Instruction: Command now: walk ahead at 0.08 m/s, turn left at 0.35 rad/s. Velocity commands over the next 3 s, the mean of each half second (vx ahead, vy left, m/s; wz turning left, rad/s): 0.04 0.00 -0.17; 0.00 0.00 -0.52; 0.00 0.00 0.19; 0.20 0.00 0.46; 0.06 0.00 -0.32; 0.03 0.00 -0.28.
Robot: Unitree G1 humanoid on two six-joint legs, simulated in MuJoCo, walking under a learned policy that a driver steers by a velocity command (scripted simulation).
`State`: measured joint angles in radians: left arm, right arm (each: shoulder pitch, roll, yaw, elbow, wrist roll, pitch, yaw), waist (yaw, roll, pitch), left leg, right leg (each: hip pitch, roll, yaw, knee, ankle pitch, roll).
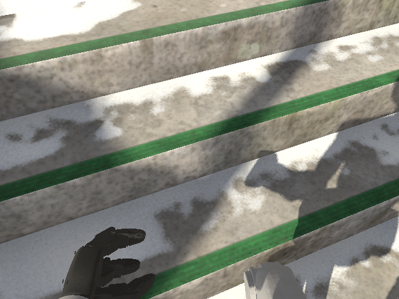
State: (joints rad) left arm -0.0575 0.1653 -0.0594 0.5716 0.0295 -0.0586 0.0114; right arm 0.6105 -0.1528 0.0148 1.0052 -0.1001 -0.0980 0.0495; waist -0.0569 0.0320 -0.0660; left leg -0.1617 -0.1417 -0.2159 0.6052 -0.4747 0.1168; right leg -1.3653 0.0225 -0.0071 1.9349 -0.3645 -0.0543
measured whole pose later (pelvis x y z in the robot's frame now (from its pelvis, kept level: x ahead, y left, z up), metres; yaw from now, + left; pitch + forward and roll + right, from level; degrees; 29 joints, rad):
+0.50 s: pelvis +0.18 -0.06 +0.16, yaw -7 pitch +4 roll +2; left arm 0.31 0.20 0.00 0.80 0.04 -0.12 -0.02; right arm 0.05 -0.27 -0.02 0.76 -0.04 -0.06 0.00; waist 0.07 -0.01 -0.08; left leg -0.91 0.00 -0.14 1.71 -0.22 -0.11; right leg -0.49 0.12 0.05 0.59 -0.17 -0.12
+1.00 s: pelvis +0.25 +0.02 +0.18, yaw -25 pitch +4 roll -1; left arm 0.20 0.27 0.04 0.68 0.01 -0.04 0.01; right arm 0.21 -0.20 -0.04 0.60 -0.05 -0.05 0.03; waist -0.03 -0.01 -0.07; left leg -0.25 -0.02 0.02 0.47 -0.31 0.05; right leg -0.60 0.18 0.21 1.19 -0.47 0.06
